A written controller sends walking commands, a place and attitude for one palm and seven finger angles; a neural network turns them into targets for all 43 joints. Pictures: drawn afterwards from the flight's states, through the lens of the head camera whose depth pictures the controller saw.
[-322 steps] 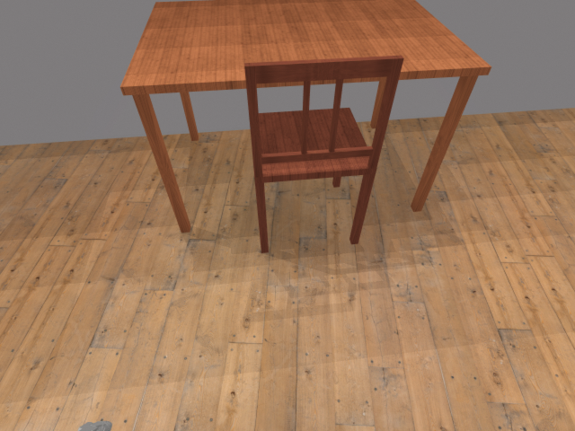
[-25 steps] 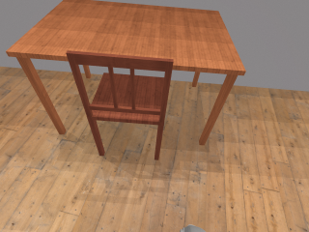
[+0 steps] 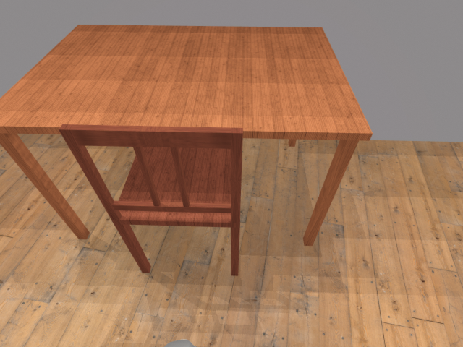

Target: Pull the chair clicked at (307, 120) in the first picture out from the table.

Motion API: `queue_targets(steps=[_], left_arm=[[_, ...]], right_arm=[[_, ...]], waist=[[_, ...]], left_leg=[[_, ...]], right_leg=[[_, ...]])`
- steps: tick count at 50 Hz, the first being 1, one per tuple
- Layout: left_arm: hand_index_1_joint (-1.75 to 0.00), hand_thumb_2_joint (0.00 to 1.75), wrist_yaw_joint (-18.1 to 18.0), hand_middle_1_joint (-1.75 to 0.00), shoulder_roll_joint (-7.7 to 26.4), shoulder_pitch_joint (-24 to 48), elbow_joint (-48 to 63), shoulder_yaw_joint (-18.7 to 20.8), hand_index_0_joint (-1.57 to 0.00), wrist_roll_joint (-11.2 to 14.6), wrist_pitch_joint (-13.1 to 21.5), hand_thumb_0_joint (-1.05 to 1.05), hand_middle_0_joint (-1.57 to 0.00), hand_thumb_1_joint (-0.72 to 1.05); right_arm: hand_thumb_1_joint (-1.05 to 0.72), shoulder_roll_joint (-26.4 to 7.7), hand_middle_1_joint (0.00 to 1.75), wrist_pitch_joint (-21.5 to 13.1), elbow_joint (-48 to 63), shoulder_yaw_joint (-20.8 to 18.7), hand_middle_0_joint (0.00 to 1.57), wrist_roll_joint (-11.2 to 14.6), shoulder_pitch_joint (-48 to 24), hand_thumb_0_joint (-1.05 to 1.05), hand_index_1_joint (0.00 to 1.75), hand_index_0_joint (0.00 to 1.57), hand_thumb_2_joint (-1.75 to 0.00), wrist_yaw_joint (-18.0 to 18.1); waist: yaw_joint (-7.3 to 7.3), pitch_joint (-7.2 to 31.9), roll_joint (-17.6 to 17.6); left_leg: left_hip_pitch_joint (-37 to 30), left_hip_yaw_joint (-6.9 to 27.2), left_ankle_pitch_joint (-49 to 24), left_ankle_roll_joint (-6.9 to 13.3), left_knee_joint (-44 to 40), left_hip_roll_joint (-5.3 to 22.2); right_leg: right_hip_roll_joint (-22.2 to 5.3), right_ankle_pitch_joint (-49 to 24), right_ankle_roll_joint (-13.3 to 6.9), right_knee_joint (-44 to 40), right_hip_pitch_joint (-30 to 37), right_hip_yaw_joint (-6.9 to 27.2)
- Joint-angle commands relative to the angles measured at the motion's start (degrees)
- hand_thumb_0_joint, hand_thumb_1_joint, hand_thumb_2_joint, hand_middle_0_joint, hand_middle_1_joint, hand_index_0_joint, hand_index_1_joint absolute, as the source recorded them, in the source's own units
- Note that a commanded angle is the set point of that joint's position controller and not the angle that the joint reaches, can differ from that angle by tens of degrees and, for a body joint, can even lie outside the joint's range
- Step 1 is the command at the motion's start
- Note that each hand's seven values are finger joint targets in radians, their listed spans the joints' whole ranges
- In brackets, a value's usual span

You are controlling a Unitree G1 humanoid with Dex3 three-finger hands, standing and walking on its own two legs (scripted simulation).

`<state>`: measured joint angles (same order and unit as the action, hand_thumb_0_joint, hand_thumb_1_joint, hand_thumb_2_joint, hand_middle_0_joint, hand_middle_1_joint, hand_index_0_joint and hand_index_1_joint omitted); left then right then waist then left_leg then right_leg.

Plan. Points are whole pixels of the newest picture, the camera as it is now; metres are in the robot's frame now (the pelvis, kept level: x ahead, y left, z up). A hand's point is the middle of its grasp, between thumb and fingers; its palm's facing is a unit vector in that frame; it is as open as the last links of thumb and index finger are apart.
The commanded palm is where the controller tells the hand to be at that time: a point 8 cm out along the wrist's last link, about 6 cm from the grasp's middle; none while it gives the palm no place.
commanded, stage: take the last steps up to it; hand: left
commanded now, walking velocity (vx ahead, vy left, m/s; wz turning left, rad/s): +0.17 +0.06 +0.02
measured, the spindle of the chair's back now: (148, 177) +0.57 +0.26 -0.12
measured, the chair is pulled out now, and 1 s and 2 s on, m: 0.00 0.00 0.00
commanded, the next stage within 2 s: come to a stop and stand still in 0.06 s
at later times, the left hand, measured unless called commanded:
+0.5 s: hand out of the picture +0.12 +0.23 -0.18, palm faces +0.04 -0.98 -0.20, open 7.3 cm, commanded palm none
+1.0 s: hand out of the picture +0.13 +0.15 -0.17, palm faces +0.02 -0.98 -0.21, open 7.2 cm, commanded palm none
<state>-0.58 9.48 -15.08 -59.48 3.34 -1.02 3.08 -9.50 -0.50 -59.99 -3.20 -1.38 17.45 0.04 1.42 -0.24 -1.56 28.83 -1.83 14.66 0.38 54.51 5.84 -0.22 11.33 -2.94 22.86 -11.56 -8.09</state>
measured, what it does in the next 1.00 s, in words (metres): steps on the spot: left foot, then right foot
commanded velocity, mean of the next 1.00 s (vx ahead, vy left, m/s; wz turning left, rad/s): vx -0.06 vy -0.04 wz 0.00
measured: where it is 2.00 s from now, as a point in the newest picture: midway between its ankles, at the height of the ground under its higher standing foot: outside the picture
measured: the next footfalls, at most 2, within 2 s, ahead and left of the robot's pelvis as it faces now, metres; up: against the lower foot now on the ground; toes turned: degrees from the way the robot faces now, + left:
left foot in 0.18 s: +0.11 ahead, +0.12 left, +0.00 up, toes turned +0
right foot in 0.64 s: +0.15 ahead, -0.08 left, +0.00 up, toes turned -5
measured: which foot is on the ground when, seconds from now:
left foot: up 0.00-0.16, down 0.18-1.00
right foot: down 0.00-0.18, up 0.20-0.62, down 0.64-1.00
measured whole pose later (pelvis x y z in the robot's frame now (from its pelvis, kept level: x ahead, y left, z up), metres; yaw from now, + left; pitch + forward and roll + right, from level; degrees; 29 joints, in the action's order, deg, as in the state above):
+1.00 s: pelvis +0.07 -0.02 +0.00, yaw -2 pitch -1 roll +1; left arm -1.5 9.2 -10.7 -62.5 1.3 0.2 0.1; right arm -7.1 0.9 -66.6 -0.5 -0.8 17.7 2.1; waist 0.3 -1.3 -0.7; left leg 8.2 -0.1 13.5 -2.7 23.1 2.5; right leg 1.5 12.6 -3.2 24.7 -11.0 -4.0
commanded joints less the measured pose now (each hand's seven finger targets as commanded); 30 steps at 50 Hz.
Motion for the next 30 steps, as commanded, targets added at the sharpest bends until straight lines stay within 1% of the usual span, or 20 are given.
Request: queue_targets(steps=[1,3,4,6,7,8,9,10,11,13,15,17,18,21,23,25,27,28,29,30], left_arm=[[-0.3,0.9,0.14,-0.3,7.95,-3.12,1.32,1.33,-0.2,-0.34,0.97,0.0,-0.2,0.9],[-0.3,0.9,0.12,-0.3,8.48,-4.74,0.38,1.5,-0.2,-0.52,0.8,0.0,-0.2,0.9],[-0.3,0.9,0.02,-0.3,8.51,-4.97,0.2,1.59,-0.2,-0.45,0.68,0.0,-0.2,0.9],[-0.3,0.9,-0.12,-0.3,8.22,-4.63,-0.48,1.59,-0.2,-0.17,0.18,0.0,-0.2,0.9],[-0.3,0.9,-0.15,-0.3,6.91,-5.16,-0.88,1.21,-0.2,-0.08,-0.23,0.0,-0.2,0.9],[-0.3,0.9,-0.06,-0.3,4.91,-5.92,-0.46,0.69,-0.2,-0.11,-0.63,0.0,-0.2,0.9],[-0.3,0.9,-0.16,-0.3,1.58,-7.25,-0.11,-0.1,-0.2,0.35,-0.78,0.0,-0.2,0.9],[-0.3,0.9,-0.88,-0.3,1.79,-6.52,-0.27,-0.74,-0.2,0.29,-1.05,0.0,-0.2,0.9],[-0.3,0.9,-1.3,-0.3,1.65,-6.1,-1.46,-1.02,-0.2,0.53,-1.45,0.0,-0.2,0.9],[-0.3,0.9,-1.42,-0.3,1.55,-7.92,-3.91,-1.63,-0.2,0.82,-1.91,0.0,-0.2,0.9],[-0.3,0.9,-1.73,-0.3,2.56,-8.04,-4.34,-1.52,-0.2,0.8,-2.97,0.0,-0.2,0.9],[-0.3,0.9,-1.8,-0.3,3.99,-6.9,-2.87,-0.75,-0.2,0.24,-4.44,0.0,-0.2,0.9],[-0.3,0.9,-1.77,-0.3,4.55,-6.45,-2.14,-0.4,-0.2,0.25,-4.91,0.0,-0.2,0.9],[-0.3,0.9,-1.7,-0.3,4.18,-5.05,0.13,0.52,-0.2,-0.04,-6.08,0.0,-0.2,0.9],[-0.3,0.9,-1.57,-0.3,4.11,-3.96,1.41,0.71,-0.2,0.0,-6.23,0.0,-0.2,0.9],[-0.3,0.9,-1.57,-0.3,3.52,-3.66,2.33,0.57,-0.2,0.1,-6.07,0.0,-0.2,0.9],[-0.3,0.9,-1.59,-0.3,3.22,-2.75,2.74,0.25,-0.2,-0.02,-5.38,0.0,-0.2,0.9],[-0.3,0.9,-1.63,-0.3,3.8,-3.75,2.68,0.22,-0.2,0.02,-4.97,0.0,-0.2,0.9],[-0.3,0.9,-1.62,-0.3,3.85,-5.42,1.92,0.18,-0.2,-0.07,-4.55,0.0,-0.2,0.9],[-0.3,0.9,-1.7,-0.3,5.09,-5.99,1.68,0.1,-0.2,-0.41,-4.0,0.0,-0.2,0.9]], right_arm=[[-0.9,-0.46,0.3,-1.07,2.49,0.19,0.2,-0.04,1.27,0.0,0.3,0.2,-0.9,-0.89],[-0.9,-0.94,0.3,-1.73,3.62,0.08,0.2,0.03,-1.7,0.0,0.3,0.2,-0.9,-0.95],[-0.9,-1.3,0.3,-2.0,3.91,0.23,0.2,0.06,-2.27,0.0,0.3,0.2,-0.9,-0.83],[-0.9,-2.06,0.3,-2.53,3.01,0.37,0.2,0.04,-0.39,0.0,0.3,0.2,-0.9,-0.51],[-0.9,-3.32,0.3,-2.93,2.0,0.39,0.2,0.07,1.72,0.0,0.3,0.2,-0.9,-0.24],[-0.9,-6.8,0.3,-3.29,0.98,-0.31,0.2,-0.17,6.29,0.0,0.3,0.2,-0.9,0.11],[-0.9,-11.22,0.3,-2.95,0.72,-0.79,0.2,-0.56,8.9,0.0,0.3,0.2,-0.9,0.71],[-0.9,-10.24,0.3,-2.35,0.36,-0.05,0.2,-0.3,7.78,0.0,0.3,0.2,-0.9,1.51],[-0.9,-8.25,0.3,-2.26,0.59,0.85,0.2,-0.2,3.9,0.0,0.3,0.2,-0.9,2.34],[-0.9,-6.08,0.3,-2.26,0.84,1.99,0.2,0.34,-2.65,0.0,0.3,0.2,-0.9,2.98],[-0.9,-7.26,0.3,-1.51,0.41,1.32,0.2,0.67,-3.57,0.0,0.3,0.2,-0.9,3.3],[-0.9,-8.55,0.3,-0.4,0.51,0.0,0.2,1.0,-2.81,0.0,0.3,0.2,-0.9,3.65],[-0.9,-8.88,0.3,-0.01,0.64,-0.37,0.2,0.96,-3.52,0.0,0.3,0.2,-0.9,3.81],[-0.9,-9.42,0.3,0.95,1.86,-1.27,0.2,0.46,-5.02,0.0,0.3,0.2,-0.9,3.74],[-0.9,-9.29,0.3,1.16,2.75,-1.53,0.2,0.22,-6.61,0.0,0.3,0.2,-0.9,3.54],[-0.9,-9.53,0.3,1.27,3.44,-1.87,0.2,-0.06,-7.53,0.0,0.3,0.2,-0.9,3.09],[-0.9,-9.32,0.3,1.42,3.2,-2.04,0.2,-0.12,-6.53,0.0,0.3,0.2,-0.9,2.65],[-0.9,-9.05,0.3,1.42,3.12,-2.08,0.2,0.07,-6.51,0.0,0.3,0.2,-0.9,2.49],[-0.9,-9.06,0.3,1.5,3.04,-2.03,0.2,0.24,-6.52,0.0,0.3,0.2,-0.9,2.29],[-0.9,-7.85,0.3,1.49,2.91,-1.98,0.2,0.6,-5.36,0.0,0.3,0.2,-0.9,1.98]], waist=[[-1.76,-3.3,7.36],[-2.96,-2.59,7.22],[-2.87,-2.66,7.47],[-1.71,-2.25,8.69],[-0.88,-1.76,5.6],[0.74,-0.07,-2.73],[0.77,1.8,-12.41],[0.68,2.84,-12.71],[-0.56,1.95,-9.99],[-2.97,0.7,-5.4],[-2.53,2.72,-5.47],[-1.56,2.6,-5.29],[-1.77,1.1,-3.61],[-1.83,1.4,-5.66],[-2.16,0.82,-5.9],[-2.25,1.84,-8.52],[-1.58,2.44,-9.84],[-2.23,2.42,-8.83],[-3.01,3.32,-7.06],[-3.03,3.87,-2.37]], left_leg=[[-4.62,-2.13,-1.29,-1.01,-10.86,-1.15],[-5.63,-2.53,-0.3,-0.96,-15.35,-2.05],[-7.29,-2.51,-0.44,-0.93,-17.95,-2.33],[-14.69,-3.99,-4.09,-0.99,-25.79,-3.75],[-20.91,-3.28,-5.25,-0.78,-29.83,-3.64],[-26.98,3.73,-10.04,1.15,-32.31,2.33],[-30.93,16.11,-21.63,6.39,-35.74,13.7],[-28.71,18.64,-30.16,9.1,-37.88,16.16],[-24.99,16.13,-39.45,10.07,-37.02,15.76],[-23.16,8.35,-55.15,9.74,-34.38,13.24],[-26.31,5.76,-60.06,8.28,-33.56,12.06],[-26.66,5.45,-58.68,8.64,-33.65,12.82],[-25.27,5.63,-56.88,9.46,-33.72,13.96],[-23.37,4.72,-48.99,9.98,-33.59,13.44],[-21.15,4.47,-43.94,9.76,-33.23,12.9],[-20.73,4.41,-38.32,9.18,-33.17,12.09],[-21.42,4.84,-34.45,8.7,-32.74,11.06],[-19.92,5.19,-31.23,7.92,-31.54,10.83],[-18.8,4.28,-25.87,6.33,-29.65,9.22],[-17.69,2.79,-18.51,3.74,-26.23,5.99]], right_leg=[[-14.31,1.29,-6.72,-13.66,-3.77,10.52],[-15.21,-1.99,-6.67,-11.43,-0.5,11.22],[-15.26,-3.73,-6.51,-9.9,-0.03,11.37],[-13.19,-3.69,-4.54,-5.63,-1.11,9.24],[-11.14,-1.83,-3.18,-1.01,-3.81,8.08],[-6.65,4.03,-1.02,8.9,-8.41,4.74],[-1.34,16.16,1.84,19.86,-15.05,-0.19],[-1.3,23.82,2.49,26.6,-14.91,4.04],[-3.4,22.22,2.82,28.4,-12.72,7.3],[-4.74,17.88,3.88,24.9,-8.31,8.19],[-4.0,14.19,4.81,22.23,-7.25,7.52],[-3.06,13.17,4.97,25.65,-8.88,6.99],[-2.91,13.9,4.79,27.57,-9.91,7.5],[-2.08,14.09,4.9,32.63,-12.0,8.72],[-2.01,14.28,4.58,31.45,-11.08,8.78],[-2.05,13.53,4.32,26.49,-9.04,7.9],[-1.68,12.3,4.1,19.84,-6.85,6.07],[-1.89,8.95,3.86,14.73,-3.68,5.95],[-1.78,2.8,3.99,7.79,-0.01,5.3],[-2.65,-3.87,4.03,0.21,2.99,6.25]])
